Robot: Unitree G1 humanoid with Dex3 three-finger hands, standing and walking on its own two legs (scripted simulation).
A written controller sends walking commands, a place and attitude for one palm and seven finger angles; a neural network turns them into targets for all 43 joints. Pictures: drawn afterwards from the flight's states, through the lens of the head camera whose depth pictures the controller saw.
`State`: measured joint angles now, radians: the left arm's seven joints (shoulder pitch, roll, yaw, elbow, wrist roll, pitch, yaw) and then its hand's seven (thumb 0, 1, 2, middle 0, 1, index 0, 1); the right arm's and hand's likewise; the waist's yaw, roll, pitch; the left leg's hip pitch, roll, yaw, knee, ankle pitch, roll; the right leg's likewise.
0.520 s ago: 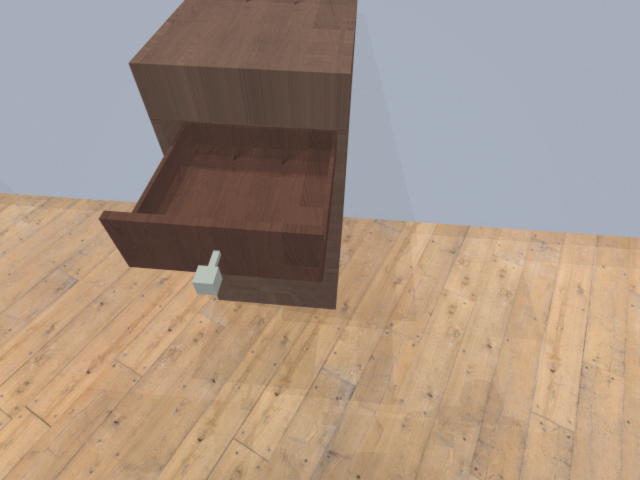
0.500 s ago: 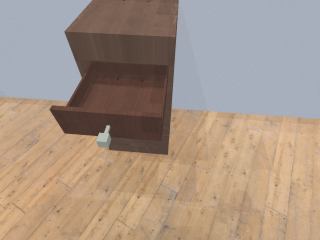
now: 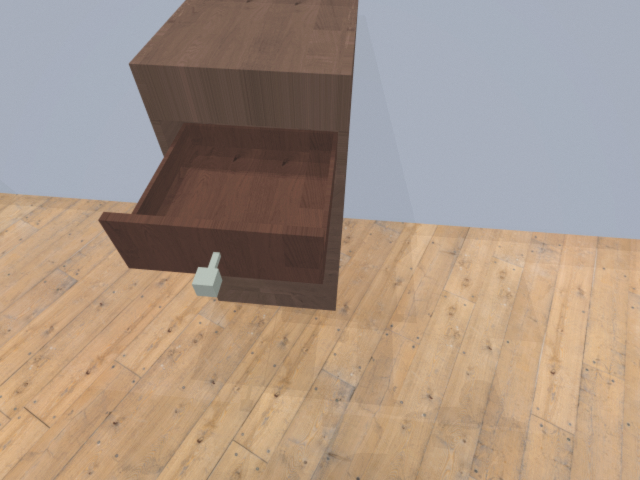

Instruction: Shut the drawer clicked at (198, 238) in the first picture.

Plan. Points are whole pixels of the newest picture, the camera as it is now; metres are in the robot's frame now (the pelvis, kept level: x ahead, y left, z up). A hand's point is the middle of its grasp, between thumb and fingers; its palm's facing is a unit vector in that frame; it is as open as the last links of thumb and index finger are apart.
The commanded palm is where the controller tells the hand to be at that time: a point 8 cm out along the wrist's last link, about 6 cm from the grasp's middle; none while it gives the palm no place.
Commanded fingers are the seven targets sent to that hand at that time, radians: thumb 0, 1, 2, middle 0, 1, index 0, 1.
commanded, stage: look at it before walking up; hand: left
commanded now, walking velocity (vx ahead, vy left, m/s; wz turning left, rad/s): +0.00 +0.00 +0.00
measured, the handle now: (210, 272) +0.45 +0.22 -0.08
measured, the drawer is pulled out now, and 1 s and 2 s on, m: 0.30 0.30 0.30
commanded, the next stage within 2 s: take the last steps up to it in 0.32 s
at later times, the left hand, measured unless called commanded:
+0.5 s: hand out of the picture -0.01 +0.16 -0.18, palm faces +0.05 -0.98 -0.18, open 7.3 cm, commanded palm none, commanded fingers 0.00 0.90 0.90 -0.20 -0.30 -0.20 -0.30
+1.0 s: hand out of the picture +0.03 +0.17 -0.20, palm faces +0.06 -0.98 -0.17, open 7.3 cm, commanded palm none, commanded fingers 0.00 0.90 0.90 -0.20 -0.30 -0.20 -0.30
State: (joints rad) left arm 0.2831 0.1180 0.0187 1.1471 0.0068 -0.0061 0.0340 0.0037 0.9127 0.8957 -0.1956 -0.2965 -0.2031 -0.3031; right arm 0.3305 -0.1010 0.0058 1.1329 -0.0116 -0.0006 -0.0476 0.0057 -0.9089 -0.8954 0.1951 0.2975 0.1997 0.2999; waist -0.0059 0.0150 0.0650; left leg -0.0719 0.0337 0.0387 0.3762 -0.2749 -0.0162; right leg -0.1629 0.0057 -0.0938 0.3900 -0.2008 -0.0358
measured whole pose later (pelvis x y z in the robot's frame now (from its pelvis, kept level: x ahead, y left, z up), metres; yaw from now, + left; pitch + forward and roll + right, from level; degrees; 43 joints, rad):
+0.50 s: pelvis +0.00 +0.00 +0.00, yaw +0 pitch -2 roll +0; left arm 0.29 0.12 0.02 1.15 0.01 -0.01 0.03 0.00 0.91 0.90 -0.20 -0.30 -0.20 -0.30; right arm 0.33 -0.10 0.00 1.13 -0.01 0.00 -0.05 0.01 -0.91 -0.90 0.20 0.30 0.20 0.30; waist 0.00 0.01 0.06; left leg -0.07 0.03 0.04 0.37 -0.27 -0.02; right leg -0.16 0.01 -0.10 0.39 -0.20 -0.04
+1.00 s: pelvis +0.06 +0.01 -0.02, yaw -1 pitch -2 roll +0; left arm 0.33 0.13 0.06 1.12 0.01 0.03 0.02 0.01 0.91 0.90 -0.20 -0.30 -0.20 -0.30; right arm 0.41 -0.08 -0.01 1.12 -0.03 -0.04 -0.06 0.00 -0.91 -0.90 0.19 0.30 0.20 0.30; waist -0.02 -0.01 0.07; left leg -0.04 0.02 0.06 0.52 -0.45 0.00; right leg -0.30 -0.01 -0.07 0.85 -0.49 -0.06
